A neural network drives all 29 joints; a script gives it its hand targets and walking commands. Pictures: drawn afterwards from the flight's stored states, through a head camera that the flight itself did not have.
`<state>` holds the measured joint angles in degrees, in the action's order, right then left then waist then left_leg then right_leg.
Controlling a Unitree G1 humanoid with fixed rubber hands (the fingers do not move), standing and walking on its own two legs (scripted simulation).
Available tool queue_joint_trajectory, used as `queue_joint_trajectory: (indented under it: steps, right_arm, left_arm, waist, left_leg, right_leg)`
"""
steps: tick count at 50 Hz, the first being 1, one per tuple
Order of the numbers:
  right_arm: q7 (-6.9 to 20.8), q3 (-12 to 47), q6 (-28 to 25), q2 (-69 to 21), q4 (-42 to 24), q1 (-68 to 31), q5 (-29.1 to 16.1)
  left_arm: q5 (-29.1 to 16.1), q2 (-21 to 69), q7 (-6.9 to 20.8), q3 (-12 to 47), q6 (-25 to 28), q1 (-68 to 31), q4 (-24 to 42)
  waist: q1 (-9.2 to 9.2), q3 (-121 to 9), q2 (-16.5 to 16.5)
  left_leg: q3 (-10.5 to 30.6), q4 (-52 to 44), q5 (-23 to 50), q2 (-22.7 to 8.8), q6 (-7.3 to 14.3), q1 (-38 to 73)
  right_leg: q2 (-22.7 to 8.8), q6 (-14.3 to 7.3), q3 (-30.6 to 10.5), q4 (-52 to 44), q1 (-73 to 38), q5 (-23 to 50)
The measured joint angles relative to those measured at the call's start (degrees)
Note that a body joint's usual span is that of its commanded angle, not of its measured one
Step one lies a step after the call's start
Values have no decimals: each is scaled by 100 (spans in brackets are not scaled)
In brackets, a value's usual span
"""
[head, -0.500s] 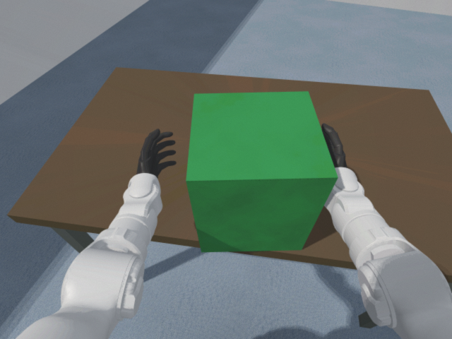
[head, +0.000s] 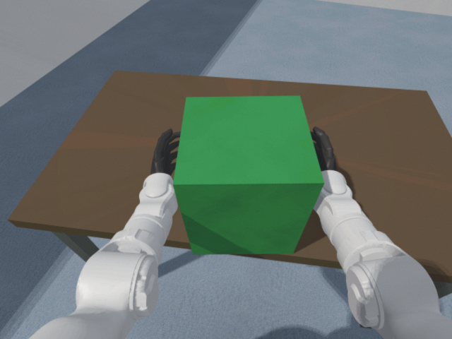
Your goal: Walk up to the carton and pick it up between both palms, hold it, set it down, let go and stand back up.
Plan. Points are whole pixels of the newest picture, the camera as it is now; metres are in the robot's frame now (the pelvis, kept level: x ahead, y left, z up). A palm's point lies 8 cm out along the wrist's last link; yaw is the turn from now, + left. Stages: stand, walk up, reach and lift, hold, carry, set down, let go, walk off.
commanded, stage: reach and lift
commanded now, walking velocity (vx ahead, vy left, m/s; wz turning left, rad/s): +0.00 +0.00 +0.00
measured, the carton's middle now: (242, 180) +0.41 +0.00 +0.04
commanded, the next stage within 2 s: none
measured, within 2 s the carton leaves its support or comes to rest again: leaves its support in 1.34 s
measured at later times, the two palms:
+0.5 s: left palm (160, 173) +0.41 +0.15 +0.07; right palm (323, 175) +0.40 -0.15 +0.07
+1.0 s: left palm (158, 174) +0.41 +0.16 +0.07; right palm (321, 177) +0.40 -0.15 +0.07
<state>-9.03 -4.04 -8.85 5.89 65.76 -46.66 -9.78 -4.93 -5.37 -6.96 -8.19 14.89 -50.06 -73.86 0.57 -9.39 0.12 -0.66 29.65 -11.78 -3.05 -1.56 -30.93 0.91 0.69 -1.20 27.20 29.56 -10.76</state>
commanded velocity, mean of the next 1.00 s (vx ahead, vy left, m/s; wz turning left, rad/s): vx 0.00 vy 0.00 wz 0.00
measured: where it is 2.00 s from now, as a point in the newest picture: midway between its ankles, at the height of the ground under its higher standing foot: outside the picture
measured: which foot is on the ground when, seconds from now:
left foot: down 0.00-1.00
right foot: down 0.00-1.00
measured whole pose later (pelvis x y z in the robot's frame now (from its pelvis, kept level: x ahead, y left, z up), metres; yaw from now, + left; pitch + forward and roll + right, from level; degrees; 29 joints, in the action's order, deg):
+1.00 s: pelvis +0.03 +0.00 +0.02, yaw +1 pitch +3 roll -1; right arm -3.6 -28.0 -13.9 -5.7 50.8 -34.1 18.0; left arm 17.7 2.7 -1.1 -22.8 5.8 -37.1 -50.5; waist 0.0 -0.1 -0.4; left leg -1.0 18.3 -9.7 -3.1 -1.8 -11.8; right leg 0.4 0.4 0.5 13.5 9.1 -7.6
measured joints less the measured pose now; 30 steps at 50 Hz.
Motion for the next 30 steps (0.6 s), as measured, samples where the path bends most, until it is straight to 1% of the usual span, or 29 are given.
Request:
queue_joint_trajectory:
  steps: [9, 15, 18, 21, 22, 26, 30]
  right_arm:
    - [22, -233, -18, -82, 0, 19, 187]
    - [61, -578, -43, -199, -91, 75, 529]
    - [99, -929, -86, -325, -219, 144, 958]
    - [200, -1536, -124, -591, -561, 354, 1764]
    - [226, -1669, -146, -682, -695, 467, 1936]
    - [311, -1963, -269, -939, -1099, 860, 2301]
    - [414, -2210, -298, -1067, -1316, 1048, 2582]
  left_arm:
    - [236, 70, -48, -226, 24, 65, 101]
    - [507, 132, -32, -488, 29, 142, 231]
    - [796, 188, 9, -754, 25, 208, 360]
    - [1256, 273, 128, -1073, 66, 361, 553]
    - [1362, 295, 171, -1134, 104, 445, 612]
    - [1640, 406, 349, -1358, 164, 750, 864]
    - [1928, 563, 482, -1574, -80, 928, 1241]
  waist:
    - [34, 45, -22]
    - [53, 126, -25]
    - [68, 240, -29]
    - [102, 368, -30]
    - [117, 391, -24]
    - [148, 561, -10]
    - [73, 769, -55]
  left_leg:
    - [17, -39, 7, 0, 3, 68]
    - [13, -133, 39, 13, 15, 192]
    - [9, -242, 76, 27, 22, 355]
    - [14, -460, 145, 41, 24, 642]
    - [17, -541, 168, 44, 22, 754]
    - [24, -781, 199, 68, 25, 1246]
    - [-13, -1008, 240, 93, 35, 1672]
  right_leg:
    - [1, 8, 16, -100, -99, 37]
    - [-14, 17, 17, -208, -230, 77]
    - [-29, 23, 21, -316, -395, 111]
    - [-46, 23, 39, -549, -696, 183]
    - [-49, 19, 48, -646, -818, 211]
    - [-78, 22, 75, -903, -1328, 249]
    - [-108, 31, 62, -1047, -1709, 245]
